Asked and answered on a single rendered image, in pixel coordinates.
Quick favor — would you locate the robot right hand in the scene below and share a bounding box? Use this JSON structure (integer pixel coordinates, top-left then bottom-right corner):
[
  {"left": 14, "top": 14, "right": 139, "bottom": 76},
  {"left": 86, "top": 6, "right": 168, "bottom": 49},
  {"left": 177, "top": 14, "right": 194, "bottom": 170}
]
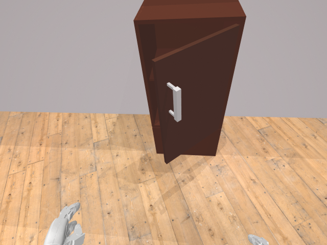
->
[{"left": 248, "top": 234, "right": 269, "bottom": 245}]

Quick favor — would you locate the cupboard door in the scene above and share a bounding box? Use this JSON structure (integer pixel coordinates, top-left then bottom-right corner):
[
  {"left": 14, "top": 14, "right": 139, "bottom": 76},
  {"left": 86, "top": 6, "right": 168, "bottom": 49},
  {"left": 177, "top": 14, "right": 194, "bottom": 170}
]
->
[{"left": 152, "top": 24, "right": 240, "bottom": 164}]

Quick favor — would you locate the handle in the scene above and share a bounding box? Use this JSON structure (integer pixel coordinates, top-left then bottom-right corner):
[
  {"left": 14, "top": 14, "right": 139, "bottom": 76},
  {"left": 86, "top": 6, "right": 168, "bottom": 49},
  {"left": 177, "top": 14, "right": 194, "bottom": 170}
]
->
[{"left": 167, "top": 82, "right": 181, "bottom": 122}]

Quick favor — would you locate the robot left hand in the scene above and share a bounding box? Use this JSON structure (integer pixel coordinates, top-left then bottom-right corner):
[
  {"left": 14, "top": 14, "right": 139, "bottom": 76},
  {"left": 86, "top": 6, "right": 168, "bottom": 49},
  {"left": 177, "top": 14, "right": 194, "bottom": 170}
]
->
[{"left": 43, "top": 202, "right": 85, "bottom": 245}]

